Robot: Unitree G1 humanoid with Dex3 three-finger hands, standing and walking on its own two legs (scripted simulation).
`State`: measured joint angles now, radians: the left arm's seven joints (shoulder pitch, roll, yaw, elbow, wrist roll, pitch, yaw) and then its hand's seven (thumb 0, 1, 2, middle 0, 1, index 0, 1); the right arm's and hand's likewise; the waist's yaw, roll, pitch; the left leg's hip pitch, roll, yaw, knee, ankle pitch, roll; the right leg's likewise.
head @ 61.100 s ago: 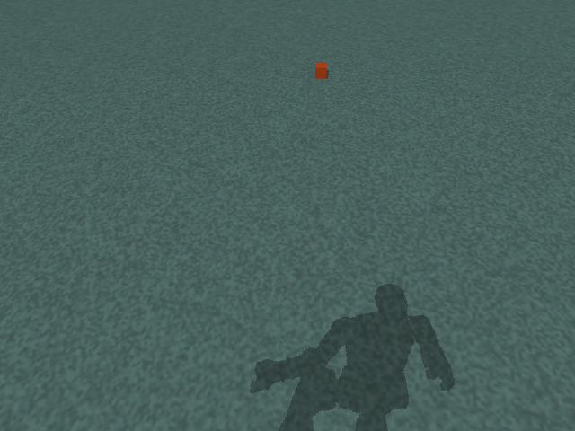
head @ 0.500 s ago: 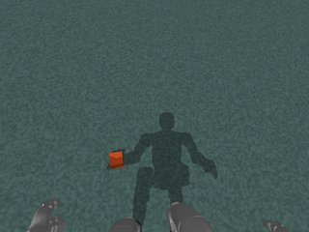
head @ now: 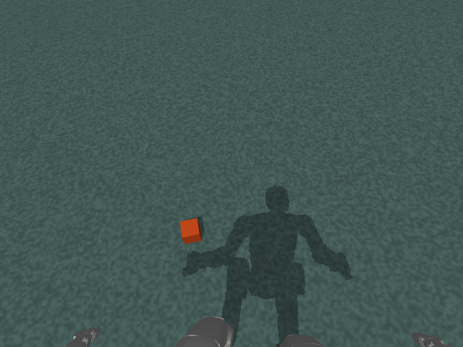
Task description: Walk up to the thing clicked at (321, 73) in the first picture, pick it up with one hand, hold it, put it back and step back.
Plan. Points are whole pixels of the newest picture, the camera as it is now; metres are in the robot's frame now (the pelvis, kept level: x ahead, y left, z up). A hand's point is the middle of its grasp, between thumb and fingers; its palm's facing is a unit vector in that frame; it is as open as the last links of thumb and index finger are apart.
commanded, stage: step back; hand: left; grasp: from above
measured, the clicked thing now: (191, 231) +0.61 +0.25 -0.73
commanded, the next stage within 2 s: none
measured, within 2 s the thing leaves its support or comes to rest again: neither
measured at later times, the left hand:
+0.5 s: hand out of the picture -0.08 +0.27 -0.16, palm faces -0.02 -0.92 -0.39, open 7.3 cm
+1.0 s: hand out of the picture -0.21 +0.24 -0.15, palm faces +0.06 -0.92 -0.38, open 7.3 cm
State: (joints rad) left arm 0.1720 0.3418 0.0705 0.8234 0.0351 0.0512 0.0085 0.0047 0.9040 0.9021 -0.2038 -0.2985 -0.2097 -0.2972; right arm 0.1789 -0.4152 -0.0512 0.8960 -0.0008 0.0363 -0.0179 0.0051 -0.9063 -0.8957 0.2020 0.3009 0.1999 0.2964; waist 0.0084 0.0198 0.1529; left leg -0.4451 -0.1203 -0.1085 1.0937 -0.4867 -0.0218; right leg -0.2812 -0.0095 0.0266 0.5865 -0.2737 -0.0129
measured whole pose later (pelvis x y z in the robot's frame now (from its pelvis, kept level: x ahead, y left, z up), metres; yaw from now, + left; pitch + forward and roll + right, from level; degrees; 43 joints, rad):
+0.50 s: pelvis -0.16 -0.01 -0.01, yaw -2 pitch -2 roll -1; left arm 0.19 0.41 0.09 0.84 0.02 0.07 0.00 0.00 0.91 0.90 -0.20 -0.30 -0.21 -0.30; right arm 0.09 -0.37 -0.04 0.80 -0.04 0.01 -0.01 0.00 -0.90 -0.90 0.21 0.30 0.20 0.30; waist 0.02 -0.02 0.18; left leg -0.42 0.05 0.02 0.61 -0.16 0.01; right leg -0.27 0.02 0.09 0.82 -0.48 0.02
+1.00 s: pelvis -0.33 -0.03 +0.00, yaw +4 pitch -2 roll +0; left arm 0.09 0.39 0.07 0.80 0.01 0.08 0.02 0.00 0.91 0.90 -0.20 -0.30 -0.21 -0.30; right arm 0.18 -0.36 -0.03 0.89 -0.04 0.03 -0.01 0.01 -0.90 -0.90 0.20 0.30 0.20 0.30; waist -0.01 -0.03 0.18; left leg -0.31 -0.01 -0.02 0.62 -0.27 0.02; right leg -0.47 0.07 0.11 1.13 -0.53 -0.02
